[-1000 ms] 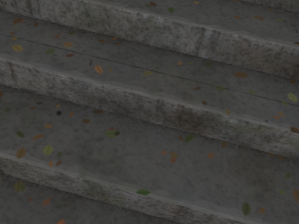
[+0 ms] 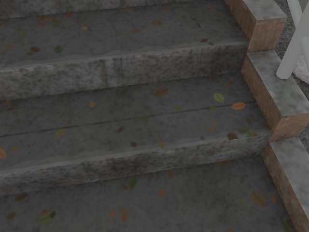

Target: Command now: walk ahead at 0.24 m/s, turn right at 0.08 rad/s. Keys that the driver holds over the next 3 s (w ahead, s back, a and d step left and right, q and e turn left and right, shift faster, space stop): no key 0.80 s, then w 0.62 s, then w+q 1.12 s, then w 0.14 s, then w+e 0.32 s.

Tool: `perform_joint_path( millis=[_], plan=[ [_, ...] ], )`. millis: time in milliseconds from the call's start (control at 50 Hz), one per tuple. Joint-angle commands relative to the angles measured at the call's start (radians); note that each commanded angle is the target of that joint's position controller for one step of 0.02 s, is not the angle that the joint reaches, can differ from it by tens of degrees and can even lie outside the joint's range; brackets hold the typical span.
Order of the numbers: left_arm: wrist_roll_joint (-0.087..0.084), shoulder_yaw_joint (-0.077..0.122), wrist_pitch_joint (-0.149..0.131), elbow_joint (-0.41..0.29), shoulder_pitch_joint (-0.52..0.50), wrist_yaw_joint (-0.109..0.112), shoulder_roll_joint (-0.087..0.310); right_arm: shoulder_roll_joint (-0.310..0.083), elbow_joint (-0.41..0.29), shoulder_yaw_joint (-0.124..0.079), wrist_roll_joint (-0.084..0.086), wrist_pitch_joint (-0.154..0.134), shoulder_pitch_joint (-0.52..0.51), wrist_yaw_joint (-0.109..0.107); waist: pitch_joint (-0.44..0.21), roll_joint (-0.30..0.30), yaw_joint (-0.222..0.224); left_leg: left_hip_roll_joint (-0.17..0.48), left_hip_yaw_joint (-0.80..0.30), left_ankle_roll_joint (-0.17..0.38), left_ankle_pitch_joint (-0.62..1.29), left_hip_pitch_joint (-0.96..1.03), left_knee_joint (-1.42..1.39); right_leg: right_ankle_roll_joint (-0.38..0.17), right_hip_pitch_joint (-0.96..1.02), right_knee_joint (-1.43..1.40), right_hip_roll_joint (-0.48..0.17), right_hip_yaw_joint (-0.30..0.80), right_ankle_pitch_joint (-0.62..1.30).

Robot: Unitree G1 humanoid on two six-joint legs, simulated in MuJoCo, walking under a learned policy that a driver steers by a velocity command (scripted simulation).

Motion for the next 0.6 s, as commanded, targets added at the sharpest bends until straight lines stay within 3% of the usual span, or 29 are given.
perform_joint_path(
  millis=[20, 40, 60, 100, 120, 140, 160, 180, 220, 240, 280, 300, 320, 360, 380, 400, 420, 440, 460, 480, 500, 520, 540, 560, 580, 600],
  plan=[
    [0.013, -0.037, 0.041, -0.102, 0.051, 0.029, -0.08, 0.042, 0.061, 0.01, -0.007, -0.058, 0.075, 0.009, -0.022, 0.066, 0.056, 0.254, -0.507, 0.137, 0.337, 0.213, -0.596, -0.024, -0.35, 0.318, -0.024, 0.033, -0.067],
    [0.013, -0.048, 0.057, -0.118, 0.051, 0.041, -0.106, 0.027, 0.1, 0.008, -0.001, -0.068, 0.112, 0.017, -0.011, 0.091, 0.074, 0.242, -0.437, 0.119, 0.414, 0.247, -0.613, -0.028, -0.407, 0.32, -0.027, 0.033, -0.076],
    [0.013, -0.052, 0.069, -0.13, 0.011, 0.042, -0.103, 0.016, 0.133, 0.006, 0.009, -0.079, 0.134, 0.023, 0.012, 0.087, 0.075, 0.219, -0.375, 0.1, 0.407, 0.246, -0.634, -0.029, -0.457, 0.278, -0.038, 0.035, -0.107],
    [0.012, -0.045, 0.076, -0.133, -0.021, 0.037, -0.052, -0.013, 0.126, 0.01, 0.008, -0.078, 0.107, 0.007, 0.026, 0.039, 0.087, 0.171, -0.226, 0.08, 0.564, 0.208, -0.695, 0.0, -0.367, -0.011, -0.055, -0.069, -0.005],
    [0.01, -0.037, 0.073, -0.106, -0.01, 0.034, -0.032, -0.012, 0.115, 0.019, 0.005, -0.078, 0.101, -0.006, -0.015, 0.026, 0.084, 0.17, -0.191, 0.093, 0.733, 0.235, -0.708, 0.013, -0.292, -0.1, -0.069, -0.134, 0.061],
    [0.002, -0.034, 0.074, -0.061, 0.032, 0.035, -0.056, -0.031, 0.136, 0.017, -0.013, -0.089, 0.153, -0.008, -0.063, 0.063, 0.067, 0.193, -0.179, 0.123, 0.861, 0.288, -0.693, 0.02, -0.279, 0.004, -0.052, -0.182, 0.046],
    [-0.002, -0.035, 0.07, -0.063, 0.012, 0.03, -0.06, -0.056, 0.137, 0.014, -0.008, -0.098, 0.173, -0.01, -0.071, 0.083, 0.056, 0.201, -0.166, 0.131, 0.897, 0.358, -0.709, 0.018, -0.305, -0.03, -0.08, -0.183, 0.03],
    [0.002, -0.028, 0.075, -0.077, -0.049, 0.043, -0.063, -0.086, 0.158, 0.003, 0.009, -0.106, 0.224, -0.012, -0.059, 0.147, 0.003, 0.216, -0.206, 0.161, 0.958, 0.494, -0.722, 0.014, -0.452, 0.108, -0.077, -0.22, -0.074],
    [0.01, -0.029, 0.077, -0.154, -0.217, 0.056, -0.071, -0.117, 0.158, -0.006, -0.005, -0.106, 0.291, -0.025, -0.016, 0.135, -0.054, 0.272, -0.271, 0.181, 0.892, 0.712, -0.75, 0.005, -0.71, 0.212, -0.112, -0.189, -0.21],
    [0.002, -0.033, 0.089, -0.191, -0.302, 0.063, -0.085, -0.113, 0.163, -0.008, -0.005, -0.099, 0.337, -0.03, 0.001, 0.134, -0.075, 0.296, -0.288, 0.188, 0.852, 0.783, -0.763, 0.003, -0.822, 0.294, -0.121, -0.177, -0.29],
    [-0.01, -0.048, 0.096, -0.239, -0.404, 0.064, -0.094, -0.105, 0.15, -0.003, -0.02, -0.092, 0.372, -0.042, 0.023, 0.125, -0.094, 0.333, -0.303, 0.182, 0.715, 0.865, -0.794, -0.003, -0.964, 0.365, -0.144, -0.163, -0.4],
    [-0.011, -0.066, 0.096, -0.265, -0.433, 0.062, -0.11, -0.078, 0.157, 0.005, -0.016, -0.079, 0.394, -0.042, 0.051, 0.085, -0.075, 0.298, -0.269, 0.147, 0.574, 0.832, -0.826, -0.004, -0.959, 0.214, -0.176, -0.18, -0.394],
    [-0.005, -0.089, 0.094, -0.296, -0.469, 0.052, -0.152, -0.05, 0.168, 0.01, -0.007, -0.066, 0.418, -0.056, 0.063, 0.086, -0.072, 0.276, -0.263, 0.122, 0.595, 0.788, -0.84, -0.013, -0.926, 0.156, -0.192, -0.166, -0.392],
    [0.0, -0.096, 0.105, -0.291, -0.413, 0.035, -0.156, -0.06, 0.185, 0.01, -0.006, -0.067, 0.409, -0.074, 0.029, 0.133, -0.04, 0.255, -0.219, 0.115, 0.636, 0.768, -0.876, 0.006, -0.83, 0.031, -0.22, -0.191, -0.29],
    [-0.005, -0.103, 0.113, -0.263, -0.359, 0.021, -0.143, -0.077, 0.16, 0.008, 0.007, -0.06, 0.357, -0.065, -0.004, 0.107, -0.03, 0.216, -0.155, 0.136, 0.672, 0.661, -0.949, 0.009, -0.6, -0.205, -0.213, -0.279, -0.243],
    [-0.023, -0.109, 0.133, -0.261, -0.347, 0.03, -0.168, -0.105, 0.152, -0.006, 0.02, -0.046, 0.347, -0.056, -0.02, 0.136, -0.029, 0.233, -0.172, 0.128, 0.838, 0.577, -1.0, -0.033, -0.369, -0.334, -0.206, -0.264, -0.287],
    [-0.028, -0.094, 0.146, -0.233, -0.269, 0.038, -0.135, -0.13, 0.152, -0.014, 0.016, -0.037, 0.323, -0.05, -0.073, 0.128, 0.008, 0.215, -0.135, 0.103, 1.024, 0.607, -0.946, -0.047, -0.233, -0.423, -0.16, -0.291, -0.258],
    [-0.042, -0.084, 0.138, -0.173, -0.14, 0.048, -0.107, -0.175, 0.145, -0.02, 0.022, -0.041, 0.313, -0.033, -0.192, 0.183, 0.035, 0.226, -0.107, 0.09, 1.528, 0.65, -0.799, -0.062, -0.053, -0.447, -0.057, -0.36, -0.349],
    [-0.041, -0.071, 0.108, -0.113, 0.025, 0.065, -0.066, -0.201, 0.145, -0.028, 0.05, -0.046, 0.29, -0.015, -0.288, 0.2, 0.098, 0.193, -0.084, 0.038, 1.672, 0.704, -0.58, -0.073, 0.112, -0.649, -0.033, -0.319, -0.228],
    [-0.029, -0.036, 0.078, -0.077, 0.153, 0.067, 0.053, -0.195, 0.116, -0.023, 0.072, -0.061, 0.297, 0.015, -0.457, 0.113, 0.155, 0.127, -0.117, -0.031, 1.502, 0.489, -0.337, -0.144, 0.446, -0.712, -0.121, -0.091, 0.023],
    [0.008, 0.005, 0.078, -0.045, 0.3, 0.074, 0.191, -0.18, 0.061, -0.019, 0.104, -0.057, 0.239, 0.039, -0.61, -0.255, 0.246, -0.064, -0.115, -0.097, 0.737, 0.293, 0.092, -0.303, 0.641, -0.994, -0.393, 0.339, 0.445],
    [-0.011, -0.002, 0.098, -0.065, 0.08, 0.079, 0.164, -0.105, 0.062, -0.006, 0.042, -0.028, 0.23, 0.041, -0.606, -0.316, 0.121, -0.137, -0.263, -0.1, 0.103, 0.242, 0.41, -0.299, 0.495, -1.173, -0.397, 0.537, 0.361],
    [-0.014, -0.009, 0.099, -0.093, -0.078, 0.078, 0.121, -0.026, 0.033, -0.001, 0.008, 0.0, 0.217, 0.017, -0.463, -0.172, 0.028, -0.092, -0.351, -0.097, 0.114, 0.119, 0.565, -0.259, 0.339, -1.156, -0.407, 0.439, 0.025],
    [-0.023, -0.027, 0.1, -0.072, -0.154, 0.078, 0.032, -0.022, 0.022, -0.002, -0.006, 0.03, 0.187, -0.007, -0.288, -0.029, -0.016, -0.035, -0.283, -0.095, 0.158, 0.07, 0.563, -0.204, 0.17, -1.124, -0.384, 0.369, -0.217],
    [-0.022, -0.046, 0.09, -0.041, -0.18, 0.079, -0.028, -0.007, -0.006, 0.005, -0.028, 0.057, 0.132, -0.034, -0.07, 0.044, -0.052, -0.001, -0.264, -0.083, 0.164, 0.028, 0.493, -0.144, 0.002, -1.129, -0.32, 0.258, -0.325],
    [-0.019, -0.051, 0.077, -0.012, -0.183, 0.071, -0.056, 0.015, -0.015, 0.014, -0.041, 0.078, 0.141, -0.052, -0.009, 0.04, -0.081, -0.01, -0.277, -0.068, 0.177, 0.007, 0.541, -0.129, -0.083, -1.127, -0.298, 0.196, -0.354]
  ],
)
Next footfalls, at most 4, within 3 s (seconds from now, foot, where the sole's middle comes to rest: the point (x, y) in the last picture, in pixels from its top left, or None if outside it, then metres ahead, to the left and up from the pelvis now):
0.46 right None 0.39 -0.15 -0.55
1.00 left None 0.36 0.05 -0.55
1.50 right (211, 115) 0.78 -0.18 -0.40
2.26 left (142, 117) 0.76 0.08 -0.40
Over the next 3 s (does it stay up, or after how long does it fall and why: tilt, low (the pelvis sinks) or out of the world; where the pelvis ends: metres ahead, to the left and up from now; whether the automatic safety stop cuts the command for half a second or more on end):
stays up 1.10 0.13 0.51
